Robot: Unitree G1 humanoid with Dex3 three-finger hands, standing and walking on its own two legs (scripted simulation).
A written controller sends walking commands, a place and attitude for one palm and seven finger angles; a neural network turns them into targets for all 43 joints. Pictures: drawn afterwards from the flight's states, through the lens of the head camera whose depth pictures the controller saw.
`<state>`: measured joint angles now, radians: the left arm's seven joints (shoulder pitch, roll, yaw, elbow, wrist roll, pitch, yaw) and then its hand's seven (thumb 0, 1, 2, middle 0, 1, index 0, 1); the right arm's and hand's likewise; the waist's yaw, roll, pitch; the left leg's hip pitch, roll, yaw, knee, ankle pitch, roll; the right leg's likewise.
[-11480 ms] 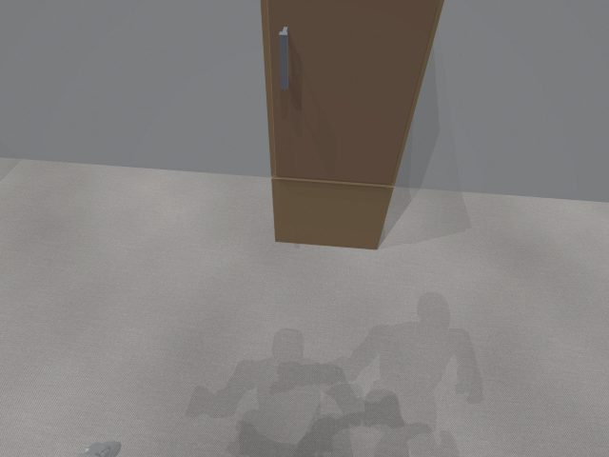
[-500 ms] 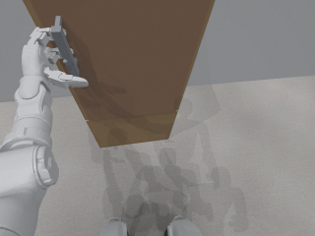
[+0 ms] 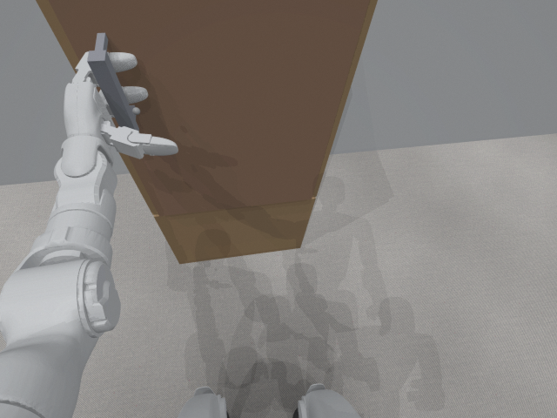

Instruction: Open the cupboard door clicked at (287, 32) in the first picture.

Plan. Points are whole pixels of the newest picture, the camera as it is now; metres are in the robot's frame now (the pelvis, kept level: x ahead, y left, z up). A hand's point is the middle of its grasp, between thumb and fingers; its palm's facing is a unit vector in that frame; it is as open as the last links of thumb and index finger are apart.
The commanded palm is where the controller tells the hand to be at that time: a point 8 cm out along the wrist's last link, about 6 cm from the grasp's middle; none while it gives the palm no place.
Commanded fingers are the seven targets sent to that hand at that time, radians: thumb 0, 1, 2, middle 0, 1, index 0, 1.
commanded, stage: slide the fingers in behind the handle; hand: left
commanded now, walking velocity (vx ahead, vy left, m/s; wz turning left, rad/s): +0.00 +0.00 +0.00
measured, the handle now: (117, 90) +0.57 +0.19 +0.10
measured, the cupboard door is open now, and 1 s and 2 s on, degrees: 0 0 29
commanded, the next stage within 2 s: close the thumb around the handle in 0.36 s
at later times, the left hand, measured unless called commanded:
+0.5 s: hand (134, 112) +0.52 +0.16 +0.10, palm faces +0.07 -1.00 -0.01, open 14.0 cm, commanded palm +0.49 +0.21 +0.10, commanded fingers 0.00 -0.33 0.37 -0.31 -1.22 -0.31 -1.22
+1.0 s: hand (136, 111) +0.52 +0.16 +0.10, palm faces +0.08 -1.00 -0.01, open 6.8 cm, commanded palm +0.50 +0.20 +0.10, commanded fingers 0.00 0.90 0.90 -0.40 -1.35 -0.40 -1.35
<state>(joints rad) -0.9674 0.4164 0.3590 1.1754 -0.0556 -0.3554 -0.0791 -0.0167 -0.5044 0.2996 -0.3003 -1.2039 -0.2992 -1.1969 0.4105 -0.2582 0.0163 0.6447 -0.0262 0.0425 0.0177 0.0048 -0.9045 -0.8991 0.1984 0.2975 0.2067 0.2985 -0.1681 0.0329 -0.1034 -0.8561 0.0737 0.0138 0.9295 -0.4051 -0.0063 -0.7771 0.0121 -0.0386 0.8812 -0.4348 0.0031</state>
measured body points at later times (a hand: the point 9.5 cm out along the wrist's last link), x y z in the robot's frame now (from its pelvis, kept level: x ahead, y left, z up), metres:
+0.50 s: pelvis +0.00 +0.00 +0.00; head +0.11 +0.01 +0.44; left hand +0.51 +0.21 +0.11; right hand -0.01 -0.26 -0.11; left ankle +0.01 +0.12 -0.69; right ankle -0.01 -0.13 -0.69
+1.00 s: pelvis +0.00 +0.00 +0.00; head +0.11 +0.01 +0.44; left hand +0.51 +0.21 +0.10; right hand -0.01 -0.26 -0.12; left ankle +0.01 +0.12 -0.69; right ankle -0.01 -0.13 -0.69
